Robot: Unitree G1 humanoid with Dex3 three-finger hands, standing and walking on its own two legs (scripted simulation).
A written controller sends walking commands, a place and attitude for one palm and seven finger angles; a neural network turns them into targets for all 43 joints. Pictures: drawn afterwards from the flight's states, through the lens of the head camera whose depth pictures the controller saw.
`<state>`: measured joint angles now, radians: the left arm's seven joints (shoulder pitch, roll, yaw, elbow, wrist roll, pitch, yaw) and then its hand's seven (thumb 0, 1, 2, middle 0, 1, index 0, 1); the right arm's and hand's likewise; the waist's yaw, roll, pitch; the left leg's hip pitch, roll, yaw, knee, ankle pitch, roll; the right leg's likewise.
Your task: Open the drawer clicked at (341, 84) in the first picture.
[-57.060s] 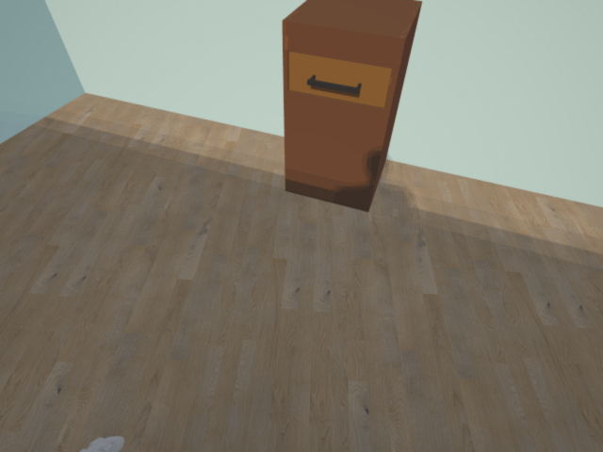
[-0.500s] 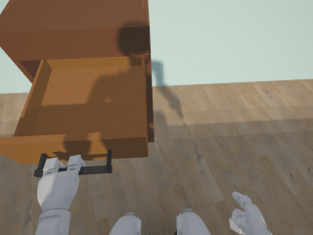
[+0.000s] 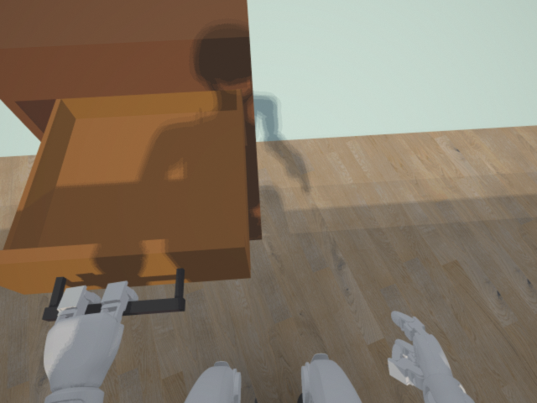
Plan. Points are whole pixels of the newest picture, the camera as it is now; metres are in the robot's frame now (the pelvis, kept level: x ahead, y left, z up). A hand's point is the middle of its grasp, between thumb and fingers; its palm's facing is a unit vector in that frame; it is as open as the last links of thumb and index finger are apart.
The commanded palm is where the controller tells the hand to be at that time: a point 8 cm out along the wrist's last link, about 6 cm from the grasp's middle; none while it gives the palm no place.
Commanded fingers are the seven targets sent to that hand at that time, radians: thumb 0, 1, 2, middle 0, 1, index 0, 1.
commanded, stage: pull the drawer open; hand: left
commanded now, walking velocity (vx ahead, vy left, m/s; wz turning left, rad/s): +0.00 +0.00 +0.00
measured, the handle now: (118, 295) +0.27 +0.24 -0.04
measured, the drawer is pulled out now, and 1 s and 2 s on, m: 0.30 0.30 0.30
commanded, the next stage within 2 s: open the thumb to release the handle in 0.34 s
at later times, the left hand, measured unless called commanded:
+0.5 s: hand (103, 345) +0.21 +0.25 -0.06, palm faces -0.07 -0.05 -1.00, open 5.9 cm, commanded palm +0.19 +0.26 -0.01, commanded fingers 0.00 0.62 0.78 -0.38 -1.32 -0.38 -1.32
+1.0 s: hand (91, 346) +0.20 +0.27 -0.05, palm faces -0.07 -0.04 -1.00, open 12.9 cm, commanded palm +0.18 +0.25 -0.01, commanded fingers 0.00 -0.50 0.30 -0.30 -1.20 -0.30 -1.20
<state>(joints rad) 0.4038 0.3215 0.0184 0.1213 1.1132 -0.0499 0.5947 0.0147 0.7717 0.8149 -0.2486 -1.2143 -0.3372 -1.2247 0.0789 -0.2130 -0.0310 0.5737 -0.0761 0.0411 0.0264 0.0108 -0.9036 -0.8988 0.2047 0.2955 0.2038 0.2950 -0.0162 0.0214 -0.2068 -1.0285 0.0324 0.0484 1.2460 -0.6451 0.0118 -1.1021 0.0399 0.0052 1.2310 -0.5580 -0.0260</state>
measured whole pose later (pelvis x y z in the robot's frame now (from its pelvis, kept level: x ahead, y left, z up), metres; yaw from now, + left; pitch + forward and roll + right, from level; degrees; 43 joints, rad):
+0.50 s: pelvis +0.00 +0.01 +0.00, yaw +0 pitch +25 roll -1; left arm 0.38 0.32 0.01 0.14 1.14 -0.06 0.65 0.01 0.76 0.83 -0.27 -1.24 -0.34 -1.22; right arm 0.09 -0.22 -0.03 0.58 -0.09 0.04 0.02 0.01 -0.90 -0.90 0.21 0.30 0.20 0.30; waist 0.00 0.03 -0.21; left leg -1.06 0.02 0.03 1.27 -0.65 0.02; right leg -1.13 0.04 0.00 1.24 -0.56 -0.01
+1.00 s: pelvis -0.03 +0.00 +0.00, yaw +1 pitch +22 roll -1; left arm 0.19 0.35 0.03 0.33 1.10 -0.04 0.58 0.00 -0.33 0.37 -0.27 -1.14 -0.33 -1.21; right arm 0.12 -0.25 -0.04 0.62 -0.06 0.02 -0.03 0.01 -0.90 -0.90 0.21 0.30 0.20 0.30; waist 0.00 0.04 -0.20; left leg -1.04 0.01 0.00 1.25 -0.59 0.01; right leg -1.09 0.02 -0.02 1.22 -0.51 -0.03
